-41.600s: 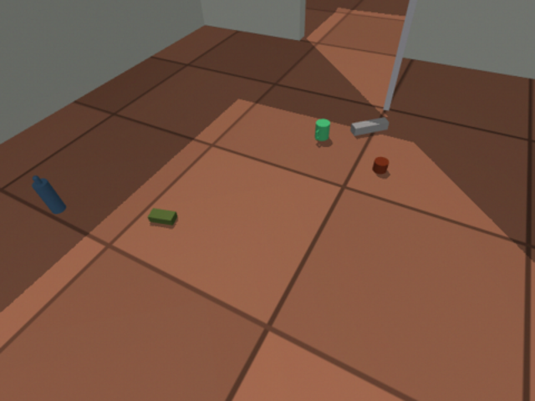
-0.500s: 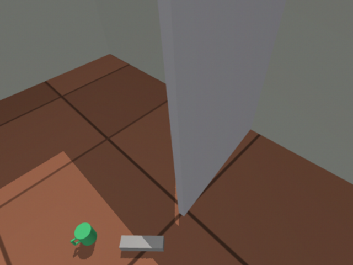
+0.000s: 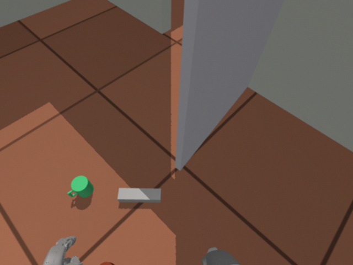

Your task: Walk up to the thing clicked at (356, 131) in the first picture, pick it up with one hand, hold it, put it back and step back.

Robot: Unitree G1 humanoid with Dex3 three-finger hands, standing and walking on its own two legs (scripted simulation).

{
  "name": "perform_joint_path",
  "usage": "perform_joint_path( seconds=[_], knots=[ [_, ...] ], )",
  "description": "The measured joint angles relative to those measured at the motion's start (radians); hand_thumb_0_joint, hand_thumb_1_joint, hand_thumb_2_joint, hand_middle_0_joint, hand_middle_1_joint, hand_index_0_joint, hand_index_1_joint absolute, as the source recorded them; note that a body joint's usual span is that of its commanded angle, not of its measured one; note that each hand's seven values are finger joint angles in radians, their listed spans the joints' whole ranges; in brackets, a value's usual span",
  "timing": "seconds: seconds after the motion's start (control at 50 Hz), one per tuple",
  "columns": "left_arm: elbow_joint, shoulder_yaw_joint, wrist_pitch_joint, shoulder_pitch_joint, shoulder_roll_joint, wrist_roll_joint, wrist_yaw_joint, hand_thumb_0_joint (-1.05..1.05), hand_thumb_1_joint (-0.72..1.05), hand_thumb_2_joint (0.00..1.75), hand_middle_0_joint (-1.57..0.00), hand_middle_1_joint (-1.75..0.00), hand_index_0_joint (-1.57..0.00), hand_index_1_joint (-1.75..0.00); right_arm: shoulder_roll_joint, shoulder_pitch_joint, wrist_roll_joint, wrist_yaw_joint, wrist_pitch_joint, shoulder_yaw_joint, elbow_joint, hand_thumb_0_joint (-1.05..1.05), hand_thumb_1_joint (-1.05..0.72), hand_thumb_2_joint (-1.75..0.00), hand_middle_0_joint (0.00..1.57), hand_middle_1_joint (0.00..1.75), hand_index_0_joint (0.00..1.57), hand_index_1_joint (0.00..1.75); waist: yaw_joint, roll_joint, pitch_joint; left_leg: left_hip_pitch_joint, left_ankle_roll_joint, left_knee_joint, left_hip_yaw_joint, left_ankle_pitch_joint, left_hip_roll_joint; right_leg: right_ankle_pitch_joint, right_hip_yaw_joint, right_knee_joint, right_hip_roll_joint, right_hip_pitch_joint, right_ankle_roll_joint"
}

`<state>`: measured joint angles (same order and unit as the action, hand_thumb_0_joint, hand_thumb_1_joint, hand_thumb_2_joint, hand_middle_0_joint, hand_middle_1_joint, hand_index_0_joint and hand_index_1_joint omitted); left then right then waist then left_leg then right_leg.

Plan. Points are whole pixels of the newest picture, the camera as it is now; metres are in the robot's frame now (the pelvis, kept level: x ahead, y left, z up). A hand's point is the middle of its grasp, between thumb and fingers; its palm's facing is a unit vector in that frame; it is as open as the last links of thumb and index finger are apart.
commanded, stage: step back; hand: left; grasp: from above
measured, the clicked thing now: (140, 195) +0.51 +0.20 -0.74
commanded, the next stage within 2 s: none
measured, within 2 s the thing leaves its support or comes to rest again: neither
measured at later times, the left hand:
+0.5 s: hand out of the picture +0.00 +0.25 -0.13, palm faces -0.06 -0.91 -0.41, open 7.4 cm
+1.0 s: hand out of the picture -0.16 +0.28 -0.15, palm faces +0.02 -0.94 -0.34, open 7.4 cm
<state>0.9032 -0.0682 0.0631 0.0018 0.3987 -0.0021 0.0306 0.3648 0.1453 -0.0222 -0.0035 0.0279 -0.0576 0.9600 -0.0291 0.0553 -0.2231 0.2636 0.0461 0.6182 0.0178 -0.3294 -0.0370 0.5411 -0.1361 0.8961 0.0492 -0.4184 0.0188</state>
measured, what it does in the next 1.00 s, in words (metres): walks backwards: right foot, then left foot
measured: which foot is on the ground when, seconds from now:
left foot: down 0.00-0.40, up 0.42-0.74, down 0.76-1.00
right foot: up 0.00-0.34, down 0.36-0.80, up 0.82-1.00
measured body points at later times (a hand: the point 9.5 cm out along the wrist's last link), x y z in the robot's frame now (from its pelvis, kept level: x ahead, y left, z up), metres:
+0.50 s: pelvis -0.10 -0.01 +0.00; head -0.06 -0.03 +0.45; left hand +0.00 +0.30 -0.10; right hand -0.01 -0.33 -0.13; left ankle -0.08 +0.11 -0.67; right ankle -0.09 -0.11 -0.73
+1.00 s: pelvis -0.26 +0.02 +0.01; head -0.21 +0.05 +0.45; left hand -0.16 +0.33 -0.13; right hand -0.16 -0.29 -0.09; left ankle -0.22 +0.13 -0.73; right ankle -0.29 -0.14 -0.63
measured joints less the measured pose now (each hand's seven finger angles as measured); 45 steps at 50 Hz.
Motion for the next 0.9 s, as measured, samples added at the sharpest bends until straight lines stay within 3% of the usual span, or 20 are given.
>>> perform_joint_path(
  seconds=[0.06,0.12,0.22,0.32,0.36,0.4,0.44,0.48,0.52,0.58,0.66,0.74,0.76,0.8,0.82,0.86,0.9],
  knots=[
    [-0.003,0.006,0.008,-0.012,-0.007,0.007,0.001,0.01,0.90,0.90,-0.20,-0.30,-0.20,-0.30,-0.018,0.010,-0.002,0.011,0.001,0.008,-0.017,0.00,-0.90,-0.89,0.20,0.30,0.21,0.30,-0.008,-0.005,0.012,0.002,0.006,-0.045,0.000,0.040,0.006,-0.007,-0.028,0.149,0.059,-0.032,0.007],
    [-0.012,0.010,0.005,-0.045,-0.015,0.005,-0.003,0.01,0.90,0.90,-0.20,-0.30,-0.20,-0.30,-0.026,0.002,0.000,0.023,0.001,0.010,-0.036,0.01,-0.90,-0.89,0.21,0.30,0.21,0.30,0.001,-0.008,0.019,0.001,0.013,-0.065,-0.025,0.059,0.008,-0.040,-0.024,0.191,0.063,-0.017,-0.005],
    [-0.011,0.005,0.004,-0.091,-0.019,-0.001,-0.008,0.01,0.90,0.90,-0.21,-0.30,-0.20,-0.30,-0.032,-0.022,0.004,0.029,-0.007,0.012,-0.080,0.00,-0.90,-0.89,0.21,0.30,0.21,0.30,0.006,-0.014,0.018,0.018,0.019,-0.042,-0.062,0.068,0.005,-0.045,-0.002,0.062,0.030,0.063,-0.028],
    [-0.011,-0.004,-0.004,-0.121,-0.021,-0.011,-0.018,0.01,0.90,0.90,-0.21,-0.30,-0.20,-0.30,-0.019,-0.047,0.007,0.021,-0.004,0.015,-0.104,0.00,-0.90,-0.89,0.21,0.30,0.21,0.30,0.016,-0.039,0.019,0.063,0.012,0.013,-0.093,0.071,0.019,-0.071,0.054,-0.113,-0.007,0.134,-0.011],
    [-0.008,-0.009,-0.012,-0.133,-0.025,-0.015,-0.023,0.01,0.90,0.90,-0.21,-0.30,-0.20,-0.30,-0.008,-0.054,0.010,0.017,0.001,0.015,-0.101,0.00,-0.90,-0.89,0.21,0.30,0.21,0.30,0.021,-0.058,0.027,0.087,0.002,0.045,-0.096,0.070,0.032,-0.157,0.074,-0.211,-0.010,0.170,0.004],
    [-0.005,-0.009,-0.020,-0.144,-0.044,-0.022,-0.028,0.01,0.90,0.90,-0.21,-0.30,-0.20,-0.30,0.011,-0.060,0.017,0.016,0.012,0.010,-0.086,0.00,-0.90,-0.89,0.21,0.30,0.21,0.30,0.011,-0.113,0.029,0.103,-0.011,0.067,-0.057,0.072,0.057,-0.194,0.106,-0.239,0.019,0.182,0.012],
    [-0.018,-0.004,-0.022,-0.165,-0.044,-0.025,-0.036,0.01,0.90,0.90,-0.21,-0.30,-0.20,-0.30,0.011,-0.051,0.021,0.018,0.023,0.005,-0.072,0.00,-0.90,-0.89,0.21,0.30,0.21,0.30,0.020,-0.104,0.051,0.146,-0.031,0.188,-0.001,-0.083,0.008,-0.203,0.108,-0.240,0.007,0.166,0.023],
    [-0.031,-0.007,-0.021,-0.178,-0.043,-0.026,-0.034,0.01,0.90,0.90,-0.21,-0.30,-0.20,-0.30,0.012,-0.039,0.024,0.015,0.025,0.006,-0.065,0.01,-0.90,-0.89,0.21,0.30,0.21,0.30,0.044,-0.073,0.059,0.173,-0.042,0.352,0.038,-0.154,-0.051,-0.228,0.085,-0.260,-0.018,0.157,0.029],
    [-0.039,-0.008,-0.020,-0.182,-0.049,-0.025,-0.030,0.01,0.90,0.90,-0.21,-0.30,-0.20,-0.30,0.023,-0.020,0.028,0.014,0.021,0.007,-0.064,0.01,-0.90,-0.89,0.21,0.30,0.21,0.30,0.046,-0.067,0.072,0.186,-0.047,0.464,0.087,-0.150,-0.086,-0.268,0.086,-0.305,-0.032,0.149,0.025],
    [-0.064,-0.008,-0.018,-0.168,-0.057,-0.028,-0.025,0.01,0.90,0.90,-0.21,-0.30,-0.20,-0.30,0.046,0.010,0.028,0.020,0.013,0.008,-0.068,0.00,-0.90,-0.89,0.20,0.30,0.21,0.30,0.044,-0.075,0.080,0.169,-0.059,0.524,0.131,-0.138,-0.093,-0.317,0.103,-0.346,-0.038,0.120,0.019],
    [-0.114,0.000,-0.026,-0.137,-0.063,-0.032,-0.018,0.01,0.90,0.90,-0.21,-0.30,-0.20,-0.30,0.064,0.034,0.023,0.030,0.014,0.004,-0.064,0.00,-0.90,-0.90,0.20,0.30,0.21,0.30,0.035,-0.082,0.060,0.094,-0.076,0.399,0.112,-0.185,-0.052,-0.353,0.137,-0.347,-0.049,0.075,0.016],
    [-0.151,0.007,-0.022,-0.107,-0.051,-0.028,-0.018,0.01,0.90,0.90,-0.21,-0.30,-0.20,-0.30,0.054,0.038,0.016,0.027,0.010,0.004,-0.065,0.01,-0.90,-0.90,0.20,0.30,0.21,0.30,0.027,-0.062,0.034,0.000,-0.064,0.141,0.053,-0.150,0.000,-0.371,0.166,-0.302,-0.070,0.021,0.001],
    [-0.155,0.009,-0.018,-0.103,-0.045,-0.024,-0.020,0.01,0.90,0.90,-0.21,-0.30,-0.20,-0.30,0.049,0.039,0.014,0.024,0.006,0.003,-0.066,0.01,-0.90,-0.90,0.20,0.30,0.21,0.30,0.024,-0.055,0.032,-0.029,-0.057,0.059,0.039,-0.095,0.009,-0.371,0.171,-0.280,-0.075,0.004,-0.005],
    [-0.146,0.005,-0.004,-0.096,-0.022,-0.018,-0.022,0.01,0.90,0.90,-0.21,-0.30,-0.20,-0.30,0.015,0.027,0.004,0.020,0.002,0.003,-0.059,0.01,-0.90,-0.90,0.20,0.30,0.21,0.30,0.034,0.010,0.010,-0.048,-0.035,0.024,0.004,-0.038,-0.024,-0.370,0.135,-0.242,-0.103,-0.013,-0.009],
    [-0.135,0.002,0.003,-0.102,-0.020,-0.015,-0.022,0.01,0.90,0.90,-0.21,-0.30,-0.20,-0.30,0.003,0.029,-0.004,0.013,0.001,0.007,-0.062,0.01,-0.90,-0.90,0.20,0.30,0.21,0.30,0.039,0.023,0.015,-0.044,-0.029,0.028,-0.006,-0.033,-0.025,-0.287,0.107,-0.209,-0.087,-0.027,-0.005],
    [-0.107,-0.002,0.017,-0.119,-0.026,-0.017,-0.019,0.01,0.90,0.90,-0.21,-0.30,-0.20,-0.30,-0.005,0.039,-0.011,0.003,0.000,0.016,-0.067,0.01,-0.90,-0.89,0.20,0.30,0.21,0.30,0.018,-0.003,0.036,-0.027,-0.019,0.036,0.015,-0.022,0.006,-0.097,0.059,-0.033,-0.009,-0.063,-0.008],
    [-0.089,-0.007,0.022,-0.136,-0.026,-0.013,-0.021,0.01,0.90,0.90,-0.21,-0.30,-0.20,-0.30,-0.013,0.046,-0.018,0.005,0.001,0.023,-0.065,0.01,-0.90,-0.89,0.21,0.30,0.21,0.30,0.009,-0.023,0.058,-0.019,-0.020,0.004,0.035,0.012,0.031,-0.052,0.018,0.159,0.054,-0.086,-0.002]
  ],
)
